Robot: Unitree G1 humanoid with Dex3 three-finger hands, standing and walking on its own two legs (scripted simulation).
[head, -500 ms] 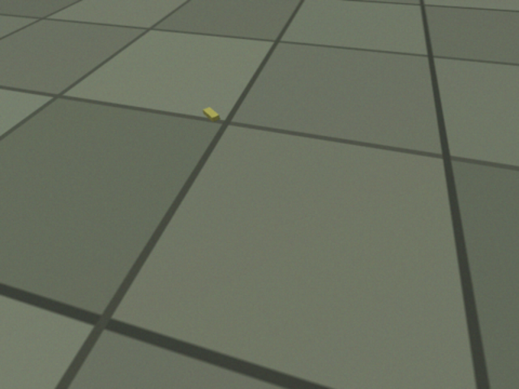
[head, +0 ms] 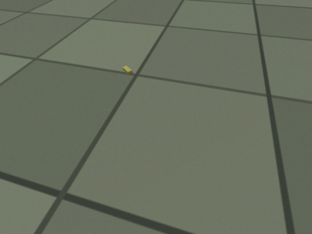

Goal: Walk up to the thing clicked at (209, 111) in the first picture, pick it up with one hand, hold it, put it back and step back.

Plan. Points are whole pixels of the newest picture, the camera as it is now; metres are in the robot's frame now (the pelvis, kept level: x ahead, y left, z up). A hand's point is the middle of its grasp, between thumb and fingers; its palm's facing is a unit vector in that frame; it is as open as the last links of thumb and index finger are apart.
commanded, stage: stand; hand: left
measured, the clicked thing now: (127, 69) +1.94 +0.39 -0.77
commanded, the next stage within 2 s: walk up in 0.62 s
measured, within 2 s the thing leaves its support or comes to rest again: neither
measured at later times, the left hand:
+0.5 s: hand out of the picture +0.07 +0.25 -0.16, palm faces -0.02 -0.94 -0.34, open 7.4 cm
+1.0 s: hand (69, 214) +0.22 +0.29 -0.13, palm faces -0.30 -0.85 -0.44, open 7.4 cm
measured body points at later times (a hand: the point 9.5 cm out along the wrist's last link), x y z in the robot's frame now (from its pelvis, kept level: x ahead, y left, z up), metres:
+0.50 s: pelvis +0.00 +0.00 +0.00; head +0.01 +0.00 +0.45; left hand +0.07 +0.30 -0.13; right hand +0.07 -0.30 -0.13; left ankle -0.01 +0.13 -0.75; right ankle -0.01 -0.12 -0.75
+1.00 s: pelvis +0.08 +0.02 -0.01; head +0.09 +0.00 +0.44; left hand +0.24 +0.33 -0.10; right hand +0.05 -0.32 -0.13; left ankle -0.01 +0.12 -0.75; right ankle +0.08 -0.12 -0.71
